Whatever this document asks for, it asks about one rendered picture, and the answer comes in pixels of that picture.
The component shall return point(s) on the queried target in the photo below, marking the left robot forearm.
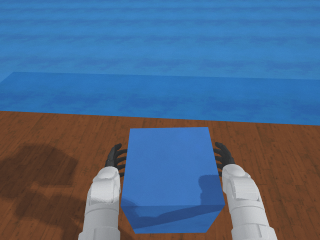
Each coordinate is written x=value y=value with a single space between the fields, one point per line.
x=102 y=207

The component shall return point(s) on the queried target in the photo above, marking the right robot hand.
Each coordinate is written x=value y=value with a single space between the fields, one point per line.
x=225 y=156

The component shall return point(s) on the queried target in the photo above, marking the right robot forearm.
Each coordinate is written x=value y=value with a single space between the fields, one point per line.
x=245 y=205

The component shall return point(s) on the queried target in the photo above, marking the left robot hand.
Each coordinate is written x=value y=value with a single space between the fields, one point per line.
x=112 y=159

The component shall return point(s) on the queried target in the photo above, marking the carton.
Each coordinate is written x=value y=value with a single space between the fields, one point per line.
x=171 y=181

